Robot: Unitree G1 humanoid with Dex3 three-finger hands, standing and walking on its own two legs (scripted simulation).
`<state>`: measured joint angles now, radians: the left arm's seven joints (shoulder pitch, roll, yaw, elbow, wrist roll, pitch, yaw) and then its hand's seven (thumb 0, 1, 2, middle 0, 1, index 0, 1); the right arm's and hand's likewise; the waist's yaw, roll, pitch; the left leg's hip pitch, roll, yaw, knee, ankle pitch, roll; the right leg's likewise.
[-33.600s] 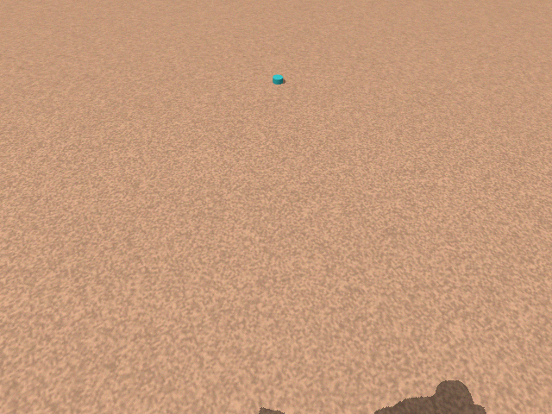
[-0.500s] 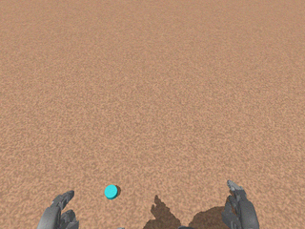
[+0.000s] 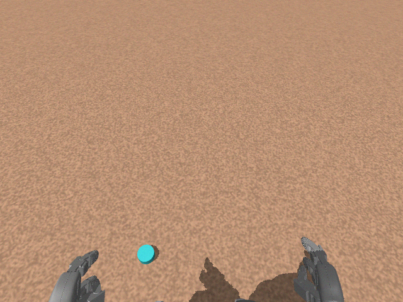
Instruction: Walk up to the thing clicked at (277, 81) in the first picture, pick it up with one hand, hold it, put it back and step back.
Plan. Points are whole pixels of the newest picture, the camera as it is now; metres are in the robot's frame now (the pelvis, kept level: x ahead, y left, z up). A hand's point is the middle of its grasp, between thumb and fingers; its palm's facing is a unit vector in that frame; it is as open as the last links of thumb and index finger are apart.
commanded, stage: stand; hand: left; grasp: from above
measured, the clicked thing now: (146, 254) +0.45 +0.21 -0.69
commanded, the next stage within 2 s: none
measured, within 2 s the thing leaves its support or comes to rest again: neither
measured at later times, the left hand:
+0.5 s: hand out of the picture +0.07 +0.25 -0.11, palm faces +0.04 -0.94 -0.34, open 7.4 cm
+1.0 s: hand out of the picture +0.02 +0.24 -0.10, palm faces +0.05 -0.94 -0.35, open 7.4 cm
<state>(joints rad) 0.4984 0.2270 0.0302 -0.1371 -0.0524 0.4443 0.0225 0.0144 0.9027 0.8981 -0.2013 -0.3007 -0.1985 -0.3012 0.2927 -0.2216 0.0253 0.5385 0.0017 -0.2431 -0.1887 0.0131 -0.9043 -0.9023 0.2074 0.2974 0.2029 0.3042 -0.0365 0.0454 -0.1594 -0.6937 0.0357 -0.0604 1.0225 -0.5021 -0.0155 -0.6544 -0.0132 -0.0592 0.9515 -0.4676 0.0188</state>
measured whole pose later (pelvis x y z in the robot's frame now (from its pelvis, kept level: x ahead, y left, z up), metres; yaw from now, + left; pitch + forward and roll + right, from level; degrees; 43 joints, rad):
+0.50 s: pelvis -0.01 +0.01 +0.04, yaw +0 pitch -2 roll +0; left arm 0.24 0.29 0.05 0.84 0.05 0.03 0.03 0.01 0.90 0.90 -0.20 -0.30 -0.20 -0.30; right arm 0.20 -0.29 -0.05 0.93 -0.06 -0.01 -0.02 0.01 -0.91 -0.90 0.21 0.30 0.20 0.30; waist 0.03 0.00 0.05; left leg -0.31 -0.01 -0.02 0.69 -0.35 0.01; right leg -0.30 -0.06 -0.02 0.68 -0.34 0.04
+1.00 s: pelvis -0.02 +0.00 +0.06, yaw +1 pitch -5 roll +0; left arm 0.18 0.29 0.03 1.12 0.04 0.00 0.03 0.01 0.90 0.90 -0.20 -0.30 -0.20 -0.30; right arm 0.16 -0.29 -0.03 1.10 -0.03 0.00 -0.02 0.01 -0.91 -0.90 0.21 0.30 0.20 0.30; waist 0.02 0.02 0.07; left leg -0.11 0.00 -0.03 0.40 -0.19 0.00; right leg -0.11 -0.05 -0.04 0.39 -0.19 0.03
